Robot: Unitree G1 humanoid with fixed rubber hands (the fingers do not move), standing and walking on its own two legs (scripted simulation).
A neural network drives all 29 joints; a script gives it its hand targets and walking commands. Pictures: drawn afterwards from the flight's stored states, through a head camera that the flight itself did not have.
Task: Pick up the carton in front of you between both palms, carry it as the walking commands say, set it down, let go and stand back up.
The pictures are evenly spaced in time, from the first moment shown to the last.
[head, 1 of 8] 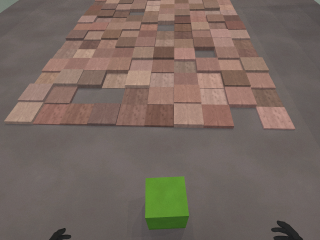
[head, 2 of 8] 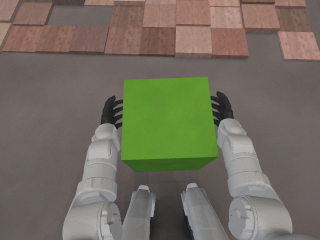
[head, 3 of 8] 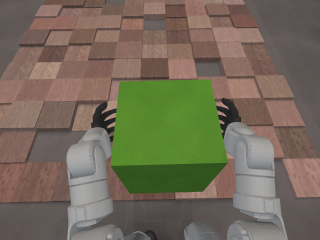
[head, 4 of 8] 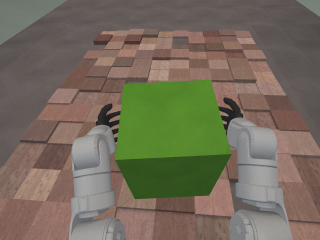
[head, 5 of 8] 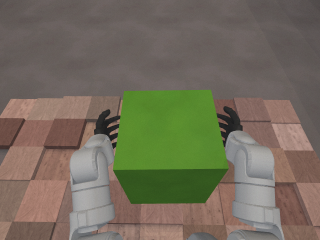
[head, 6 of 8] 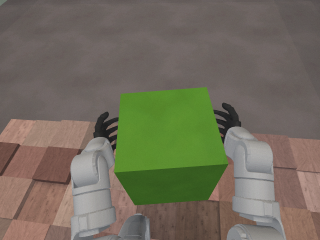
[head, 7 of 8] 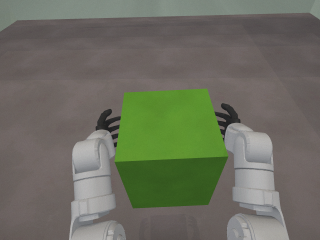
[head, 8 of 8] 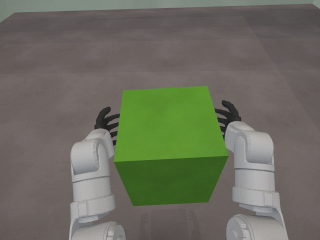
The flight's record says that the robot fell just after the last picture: no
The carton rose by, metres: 0.80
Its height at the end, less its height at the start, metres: +0.68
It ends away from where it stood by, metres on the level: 5.06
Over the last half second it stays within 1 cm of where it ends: yes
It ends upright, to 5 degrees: yes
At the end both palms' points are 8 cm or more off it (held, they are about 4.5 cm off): no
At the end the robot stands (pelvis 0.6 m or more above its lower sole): yes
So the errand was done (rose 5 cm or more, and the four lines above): no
